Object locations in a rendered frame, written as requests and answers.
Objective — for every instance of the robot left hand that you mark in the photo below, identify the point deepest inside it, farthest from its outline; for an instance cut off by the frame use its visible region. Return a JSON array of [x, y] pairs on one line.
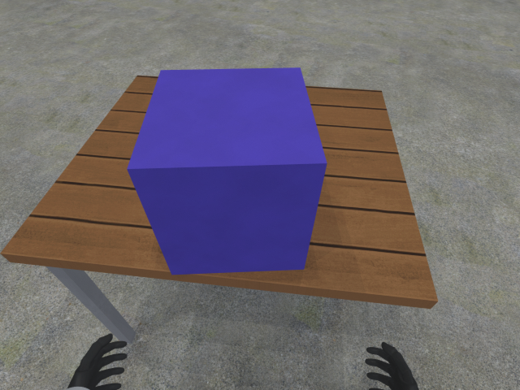
[[88, 373]]

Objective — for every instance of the robot right hand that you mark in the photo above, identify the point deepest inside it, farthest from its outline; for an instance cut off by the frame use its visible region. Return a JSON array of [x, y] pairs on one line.
[[397, 368]]

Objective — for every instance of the carton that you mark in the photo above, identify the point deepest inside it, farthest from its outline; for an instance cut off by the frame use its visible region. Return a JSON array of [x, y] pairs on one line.
[[229, 167]]

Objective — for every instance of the table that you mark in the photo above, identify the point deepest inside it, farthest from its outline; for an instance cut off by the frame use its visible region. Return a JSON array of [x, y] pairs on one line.
[[365, 244]]

